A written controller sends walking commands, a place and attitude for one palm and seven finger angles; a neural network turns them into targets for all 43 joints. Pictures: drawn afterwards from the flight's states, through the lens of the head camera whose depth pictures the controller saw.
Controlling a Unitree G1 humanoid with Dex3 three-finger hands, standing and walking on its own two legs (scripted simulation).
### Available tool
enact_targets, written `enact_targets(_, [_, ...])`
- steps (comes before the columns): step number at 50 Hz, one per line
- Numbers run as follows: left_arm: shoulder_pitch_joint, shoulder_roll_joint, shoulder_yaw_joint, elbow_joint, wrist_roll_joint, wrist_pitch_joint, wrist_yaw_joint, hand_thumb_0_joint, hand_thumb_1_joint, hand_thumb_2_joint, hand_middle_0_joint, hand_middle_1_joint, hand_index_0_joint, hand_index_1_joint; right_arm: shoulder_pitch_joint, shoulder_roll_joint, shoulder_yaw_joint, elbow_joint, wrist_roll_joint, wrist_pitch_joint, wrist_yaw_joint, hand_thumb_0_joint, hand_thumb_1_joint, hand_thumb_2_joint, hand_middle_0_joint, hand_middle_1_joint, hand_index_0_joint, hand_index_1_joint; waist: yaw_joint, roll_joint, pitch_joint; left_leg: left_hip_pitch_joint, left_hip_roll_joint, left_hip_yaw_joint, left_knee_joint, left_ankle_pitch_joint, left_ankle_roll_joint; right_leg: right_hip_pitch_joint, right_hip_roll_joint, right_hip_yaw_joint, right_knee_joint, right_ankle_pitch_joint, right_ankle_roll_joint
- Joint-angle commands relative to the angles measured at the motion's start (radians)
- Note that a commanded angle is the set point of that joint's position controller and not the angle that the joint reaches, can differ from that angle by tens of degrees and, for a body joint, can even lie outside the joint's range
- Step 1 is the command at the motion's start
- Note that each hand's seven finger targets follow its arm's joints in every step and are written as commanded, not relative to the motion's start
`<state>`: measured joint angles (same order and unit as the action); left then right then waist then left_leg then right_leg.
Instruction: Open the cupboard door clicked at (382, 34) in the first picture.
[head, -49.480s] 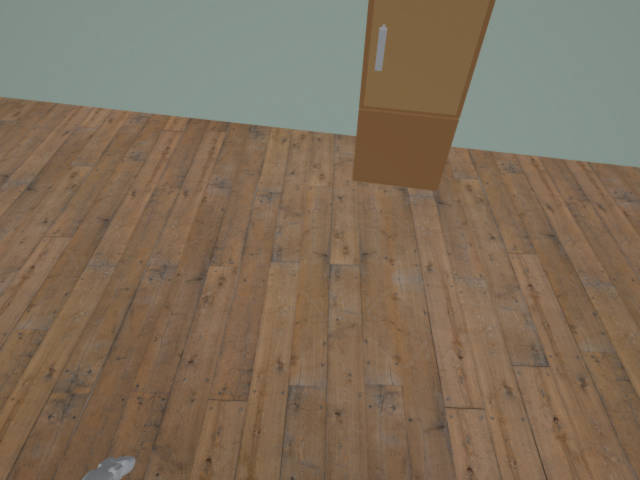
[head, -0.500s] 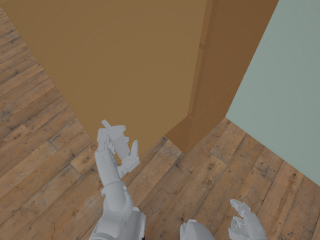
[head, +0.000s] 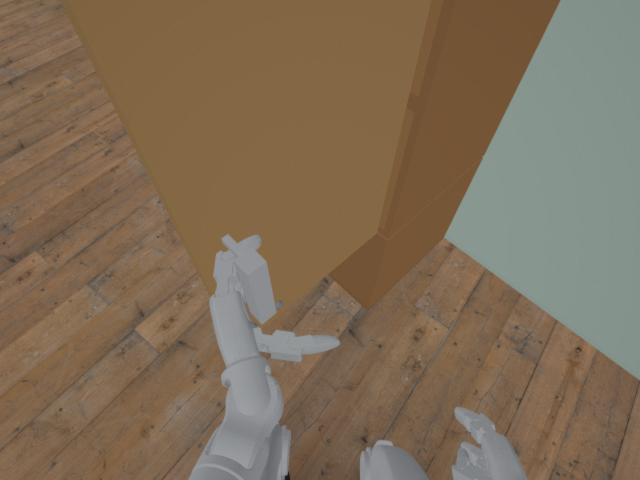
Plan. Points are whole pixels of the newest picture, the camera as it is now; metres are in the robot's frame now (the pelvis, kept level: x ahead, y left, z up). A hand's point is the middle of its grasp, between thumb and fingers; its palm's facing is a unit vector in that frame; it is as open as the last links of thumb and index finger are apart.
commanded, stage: open thumb and fingers to let go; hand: left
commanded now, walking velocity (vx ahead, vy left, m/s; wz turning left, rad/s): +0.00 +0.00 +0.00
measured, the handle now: (247, 279) +0.36 +0.12 +0.02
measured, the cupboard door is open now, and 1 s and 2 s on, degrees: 90 93 93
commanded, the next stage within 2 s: slide the hand sideways off the handle in 0.08 s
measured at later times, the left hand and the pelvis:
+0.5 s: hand (271, 330) +0.29 +0.08 +0.03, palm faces -0.08 -0.99 +0.07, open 16.0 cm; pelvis -0.01 +0.02 +0.00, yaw -1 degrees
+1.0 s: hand (245, 370) +0.24 +0.10 +0.02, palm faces -0.02 -1.00 +0.01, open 16.2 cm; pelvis +0.01 +0.01 -0.01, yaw -1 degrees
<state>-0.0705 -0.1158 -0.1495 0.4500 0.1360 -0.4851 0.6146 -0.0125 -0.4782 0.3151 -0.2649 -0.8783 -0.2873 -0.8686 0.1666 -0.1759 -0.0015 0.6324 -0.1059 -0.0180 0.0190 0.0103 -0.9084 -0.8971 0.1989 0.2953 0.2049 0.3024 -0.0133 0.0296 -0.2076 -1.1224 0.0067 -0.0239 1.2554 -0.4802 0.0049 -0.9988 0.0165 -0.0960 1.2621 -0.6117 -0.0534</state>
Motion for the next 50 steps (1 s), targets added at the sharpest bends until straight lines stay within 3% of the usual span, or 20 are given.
enact_targets(1, [-0.230,-0.047,0.002,-0.181,0.022,-0.035,0.026,0.000,-0.500,0.300,-0.167,-0.400,-0.167,-0.400,-0.047,-0.103,-0.036,-0.138,0.006,-0.044,-0.008,0.000,-0.900,-0.900,0.200,0.300,0.200,0.300,-0.020,-0.083,-0.285,0.294,-0.011,-0.027,-0.143,0.135,0.009,0.077,-0.001,0.046,-0.221,0.226,0.018])
enact_targets(3, [-0.245,-0.078,-0.023,-0.177,0.021,-0.032,0.028,0.000,-0.500,0.300,-0.150,-0.300,-0.150,-0.300,-0.057,-0.100,-0.032,-0.137,0.007,-0.046,-0.005,0.000,-0.900,-0.900,0.200,0.300,0.200,0.300,-0.023,-0.067,-0.282,0.299,-0.012,-0.026,-0.146,0.116,0.008,0.062,-0.002,0.042,-0.219,0.207,0.018])
enact_targets(9, [-0.297,-0.089,-0.024,-0.155,0.022,-0.016,0.040,0.000,-0.500,0.300,-0.150,-0.300,-0.150,-0.300,-0.069,-0.102,-0.028,-0.130,0.007,-0.047,-0.002,0.000,-0.900,-0.900,0.200,0.300,0.200,0.300,-0.029,-0.060,-0.260,0.292,-0.013,-0.036,-0.156,0.062,0.005,0.030,-0.002,0.032,-0.212,0.157,0.016])
enact_targets(10, [-0.255,0.031,-0.234,-0.178,0.138,-0.058,-0.159,0.000,-0.500,0.300,-0.150,-0.300,-0.150,-0.300,0.018,-0.143,-0.040,-0.122,0.014,-0.031,0.000,0.000,-0.900,-0.900,0.200,0.300,0.200,0.300,-0.132,-0.095,-0.232,0.296,-0.008,-0.032,-0.109,0.068,0.021,0.000,-0.015,0.069,-0.225,0.202,0.023])
enact_targets(11, [-0.302,0.096,-0.161,-0.258,0.094,-0.105,-0.263,0.000,-0.500,0.300,-0.150,-0.300,-0.150,-0.300,0.024,-0.140,-0.049,-0.147,0.020,-0.022,-0.001,0.000,-0.900,-0.900,0.200,0.300,0.200,0.300,-0.089,-0.056,-0.306,0.298,-0.011,-0.032,-0.096,0.101,0.024,0.028,-0.022,0.075,-0.203,0.239,0.010])
enact_targets(12, [-0.308,0.115,-0.162,-0.270,0.083,-0.135,-0.329,0.000,-0.500,0.300,-0.150,-0.300,-0.150,-0.300,0.010,-0.139,-0.049,-0.153,0.025,-0.018,-0.004,0.000,-0.900,-0.900,0.200,0.300,0.200,0.300,-0.073,-0.037,-0.341,0.323,-0.014,-0.034,-0.095,0.116,0.025,0.032,-0.021,0.079,-0.191,0.257,0.007])
enact_targets(14, [-0.275,0.103,-0.199,-0.288,0.026,-0.154,-0.448,0.000,-0.500,0.300,-0.150,-0.300,-0.150,-0.300,0.004,-0.143,-0.044,-0.179,0.045,-0.018,-0.008,0.000,-0.900,-0.900,0.200,0.300,0.200,0.300,-0.077,-0.010,-0.318,0.352,-0.011,-0.044,-0.103,0.094,0.023,-0.001,-0.016,0.074,-0.194,0.222,0.006])
enact_targets(17, [-0.231,0.029,-0.190,-0.305,-0.153,-0.118,-0.545,0.000,-0.500,0.300,-0.150,-0.300,-0.150,-0.300,-0.017,-0.147,-0.033,-0.213,0.080,-0.022,-0.012,0.000,-0.900,-0.900,0.200,0.300,0.200,0.300,-0.059,0.011,-0.268,0.396,-0.007,-0.060,-0.155,0.040,0.013,-0.016,-0.005,0.052,-0.216,0.161,0.004])
enact_targets(19, [-0.132,0.031,-0.128,-0.302,-0.240,-0.073,-0.547,0.000,-0.500,0.300,-0.150,-0.300,-0.150,-0.300,-0.020,-0.154,-0.033,-0.228,0.092,-0.017,-0.015,0.000,-0.900,-0.900,0.200,0.300,0.200,0.300,-0.033,-0.028,-0.271,0.396,-0.005,-0.064,-0.178,0.040,0.008,0.022,0.003,0.040,-0.225,0.164,0.006])
enact_targets(21, [-0.063,0.065,-0.077,-0.319,-0.252,-0.050,-0.522,0.000,-0.500,0.300,-0.150,-0.300,-0.150,-0.300,-0.024,-0.161,-0.032,-0.250,0.092,-0.011,-0.012,0.000,-0.900,-0.900,0.200,0.300,0.200,0.300,-0.003,-0.062,-0.272,0.369,-0.006,-0.070,-0.188,0.064,0.007,0.048,0.005,0.029,-0.202,0.178,0.005])
enact_targets(25, [0.013,0.082,-0.076,-0.344,-0.164,-0.073,-0.457,0.000,-0.500,0.300,-0.150,-0.300,-0.150,-0.300,-0.015,-0.151,-0.037,-0.262,0.076,0.002,0.009,0.000,-0.900,-0.900,0.200,0.300,0.200,0.300,0.000,-0.071,-0.244,0.330,-0.005,-0.059,-0.158,0.100,0.008,0.014,0.000,0.031,-0.165,0.193,0.008])
enact_targets(26, [0.052,0.126,-0.041,-0.354,-0.141,-0.083,-0.442,0.000,-0.500,0.300,-0.150,-0.300,-0.150,-0.300,-0.018,-0.156,-0.041,-0.267,0.073,0.003,0.013,0.000,-0.900,-0.900,0.200,0.300,0.200,0.300,0.016,-0.069,-0.251,0.320,-0.002,-0.064,-0.154,0.116,0.004,0.014,0.001,0.031,-0.147,0.197,0.003])
enact_targets(28, [0.090,0.115,-0.057,-0.372,-0.116,-0.094,-0.426,0.000,-0.500,0.300,-0.150,-0.300,-0.150,-0.300,-0.025,-0.149,-0.038,-0.279,0.070,0.012,0.023,0.000,-0.900,-0.900,0.200,0.300,0.200,0.300,0.017,-0.058,-0.237,0.316,-0.002,-0.057,-0.151,0.110,0.002,0.002,0.001,0.033,-0.141,0.193,0.002])
enact_targets(31, [0.168,0.144,-0.036,-0.452,-0.102,-0.104,-0.414,0.000,-0.500,0.300,-0.150,-0.300,-0.150,-0.300,-0.022,-0.151,-0.043,-0.302,0.068,0.018,0.029,0.000,-0.900,-0.900,0.200,0.300,0.200,0.300,0.036,-0.021,-0.289,0.336,-0.001,-0.058,-0.150,0.130,-0.003,0.015,0.004,0.037,-0.126,0.201,-0.002])
enact_targets(34, [0.199,0.124,-0.082,-0.519,-0.093,-0.101,-0.415,0.000,-0.500,0.300,-0.150,-0.300,-0.150,-0.300,-0.025,-0.143,-0.038,-0.316,0.072,0.026,0.030,0.000,-0.900,-0.900,0.200,0.300,0.200,0.300,0.017,-0.002,-0.265,0.348,-0.002,-0.057,-0.148,0.132,-0.001,0.002,0.004,0.039,-0.134,0.210,0.001])
enact_targets(41, [0.223,0.168,-0.051,-0.589,-0.145,-0.116,-0.471,0.000,-0.500,0.300,-0.150,-0.300,-0.150,-0.300,-0.017,-0.143,-0.031,-0.310,0.076,0.010,-0.004,0.000,-0.900,-0.900,0.200,0.300,0.200,0.300,-0.016,-0.049,-0.236,0.298,-0.005,-0.062,-0.116,0.101,0.012,0.004,0.012,0.044,-0.140,0.201,0.010])
enact_targets(47, [0.379,0.199,-0.006,-0.618,-0.181,-0.111,-0.528,0.000,-0.500,0.300,-0.150,-0.300,-0.150,-0.300,-0.021,-0.135,-0.031,-0.324,0.080,-0.005,-0.014,0.000,-0.900,-0.900,0.200,0.300,0.200,0.300,0.022,-0.021,-0.277,0.297,-0.011,-0.048,-0.099,0.160,0.010,0.038,0.014,0.045,-0.120,0.256,0.009])
enact_targets(50, [0.424,0.235,0.029,-0.635,-0.190,-0.095,-0.547,0.000,-0.500,0.300,-0.150,-0.300,-0.150,-0.300,-0.018,-0.136,-0.032,-0.331,0.081,-0.006,-0.019,0.000,-0.900,-0.900,0.200,0.300,0.200,0.300,0.022,-0.027,-0.256,0.270,-0.013,-0.035,-0.088,0.151,0.012,0.052,0.013,0.056,-0.128,0.267,0.011])
